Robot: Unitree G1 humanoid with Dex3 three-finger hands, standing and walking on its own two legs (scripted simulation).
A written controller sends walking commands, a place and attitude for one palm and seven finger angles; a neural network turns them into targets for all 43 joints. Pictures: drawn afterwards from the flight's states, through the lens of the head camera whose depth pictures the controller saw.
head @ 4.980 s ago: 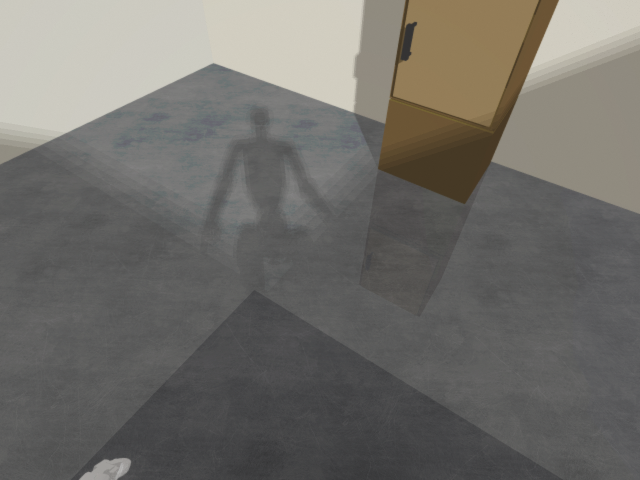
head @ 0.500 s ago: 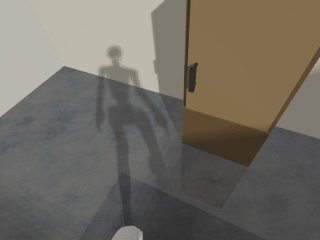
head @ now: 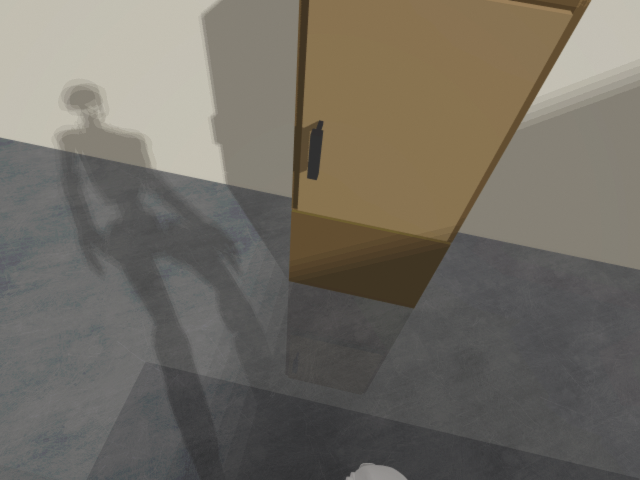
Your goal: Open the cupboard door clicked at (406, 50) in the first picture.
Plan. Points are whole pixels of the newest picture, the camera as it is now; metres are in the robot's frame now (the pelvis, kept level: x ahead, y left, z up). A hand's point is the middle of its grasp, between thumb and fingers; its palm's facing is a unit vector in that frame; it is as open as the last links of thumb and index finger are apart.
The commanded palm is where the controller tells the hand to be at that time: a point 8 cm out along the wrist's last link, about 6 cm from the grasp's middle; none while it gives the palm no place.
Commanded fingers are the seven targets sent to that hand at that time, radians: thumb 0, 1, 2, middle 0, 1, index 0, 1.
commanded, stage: turn to face it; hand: left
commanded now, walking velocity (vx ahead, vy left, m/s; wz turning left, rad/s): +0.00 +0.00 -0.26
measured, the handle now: (316, 150) +0.80 +0.06 -0.10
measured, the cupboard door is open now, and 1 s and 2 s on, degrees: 0 0 0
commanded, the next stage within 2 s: take the last steps up to it in 0.08 s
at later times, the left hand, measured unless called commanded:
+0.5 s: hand out of the picture +0.09 +0.15 -0.17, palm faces -0.09 -0.97 -0.21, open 7.2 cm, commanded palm none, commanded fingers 0.00 0.90 0.90 -0.20 -0.30 -0.20 -0.30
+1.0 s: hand (228, 388) +0.27 +0.16 -0.17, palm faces -0.15 -0.97 -0.19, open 7.3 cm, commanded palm none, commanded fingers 0.00 0.90 0.90 -0.20 -0.30 -0.20 -0.30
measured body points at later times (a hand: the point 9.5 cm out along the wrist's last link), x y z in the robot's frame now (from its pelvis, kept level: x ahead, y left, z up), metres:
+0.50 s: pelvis +0.04 -0.03 +0.00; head +0.04 -0.04 +0.45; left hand +0.10 +0.20 -0.15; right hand +0.02 -0.28 -0.16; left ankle +0.07 +0.10 -0.69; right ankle -0.04 -0.13 -0.74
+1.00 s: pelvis +0.18 -0.01 +0.00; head +0.20 -0.02 +0.45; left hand +0.27 +0.21 -0.15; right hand +0.09 -0.21 -0.16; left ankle +0.16 +0.09 -0.74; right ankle +0.22 -0.15 -0.70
